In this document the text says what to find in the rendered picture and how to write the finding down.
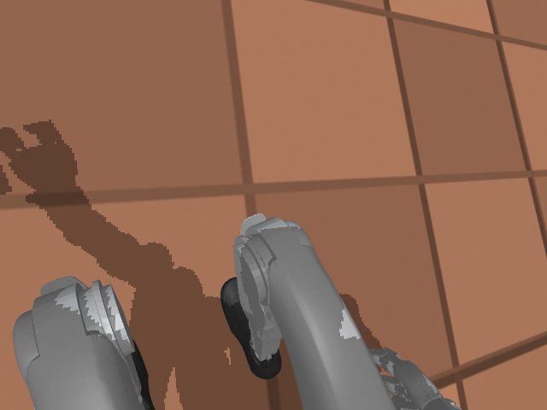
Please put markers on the left robot foot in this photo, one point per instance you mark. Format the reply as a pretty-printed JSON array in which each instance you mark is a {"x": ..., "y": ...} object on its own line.
[{"x": 143, "y": 378}]

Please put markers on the right robot hand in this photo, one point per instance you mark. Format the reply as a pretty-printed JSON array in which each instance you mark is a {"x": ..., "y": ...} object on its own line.
[{"x": 411, "y": 385}]

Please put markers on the right robot foot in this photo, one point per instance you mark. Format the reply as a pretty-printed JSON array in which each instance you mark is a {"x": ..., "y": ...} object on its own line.
[{"x": 239, "y": 326}]

